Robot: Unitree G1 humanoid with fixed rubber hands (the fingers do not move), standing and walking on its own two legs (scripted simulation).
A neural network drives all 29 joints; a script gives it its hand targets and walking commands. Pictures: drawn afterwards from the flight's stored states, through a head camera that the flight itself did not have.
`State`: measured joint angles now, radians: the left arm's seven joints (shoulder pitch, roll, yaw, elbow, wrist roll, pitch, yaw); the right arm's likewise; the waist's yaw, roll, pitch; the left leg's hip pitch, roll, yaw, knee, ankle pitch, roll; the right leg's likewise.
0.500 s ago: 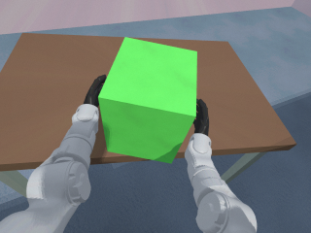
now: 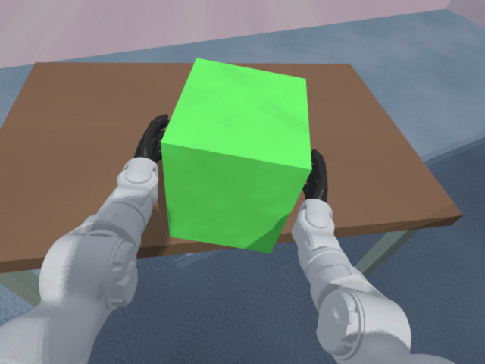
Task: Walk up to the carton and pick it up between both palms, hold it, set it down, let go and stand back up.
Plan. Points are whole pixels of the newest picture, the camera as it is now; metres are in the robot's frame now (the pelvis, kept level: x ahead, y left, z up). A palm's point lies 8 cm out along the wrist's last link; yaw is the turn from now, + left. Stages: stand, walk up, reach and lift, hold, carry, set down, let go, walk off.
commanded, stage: reach and lift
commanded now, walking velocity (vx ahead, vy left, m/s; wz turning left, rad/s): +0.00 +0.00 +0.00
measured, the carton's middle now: (235, 160) +0.48 +0.01 +0.06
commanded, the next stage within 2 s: none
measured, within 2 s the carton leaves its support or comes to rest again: neither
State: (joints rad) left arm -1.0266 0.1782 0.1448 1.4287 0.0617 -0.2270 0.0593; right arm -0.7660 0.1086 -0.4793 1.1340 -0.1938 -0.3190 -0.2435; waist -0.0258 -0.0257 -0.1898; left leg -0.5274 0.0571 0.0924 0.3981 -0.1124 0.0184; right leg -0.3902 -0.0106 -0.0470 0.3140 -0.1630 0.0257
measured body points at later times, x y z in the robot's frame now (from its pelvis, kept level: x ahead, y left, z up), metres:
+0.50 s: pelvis -0.01 +0.00 +0.00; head -0.03 +0.02 +0.45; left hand +0.44 +0.16 +0.19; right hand +0.41 -0.14 +0.16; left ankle +0.04 +0.10 -0.74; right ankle -0.02 -0.14 -0.74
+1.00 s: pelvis -0.02 -0.01 +0.01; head -0.06 +0.02 +0.45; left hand +0.41 +0.16 +0.20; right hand +0.39 -0.14 +0.18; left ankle +0.04 +0.10 -0.74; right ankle -0.02 -0.14 -0.74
